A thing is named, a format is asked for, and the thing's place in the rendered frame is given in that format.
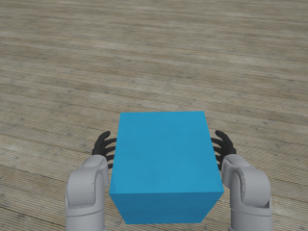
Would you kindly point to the robot left forearm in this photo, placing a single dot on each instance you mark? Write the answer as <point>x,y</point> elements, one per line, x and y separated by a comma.
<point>85,195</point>

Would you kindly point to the robot right forearm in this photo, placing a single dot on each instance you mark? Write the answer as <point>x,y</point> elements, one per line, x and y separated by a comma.
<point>250,194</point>

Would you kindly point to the robot left hand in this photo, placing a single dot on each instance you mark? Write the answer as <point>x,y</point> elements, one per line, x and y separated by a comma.
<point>101,143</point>

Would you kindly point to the robot right hand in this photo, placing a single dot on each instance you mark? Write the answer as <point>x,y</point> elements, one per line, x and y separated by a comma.
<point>226,145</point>

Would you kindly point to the carton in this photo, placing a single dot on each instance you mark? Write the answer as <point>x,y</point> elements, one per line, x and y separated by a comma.
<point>165,168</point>

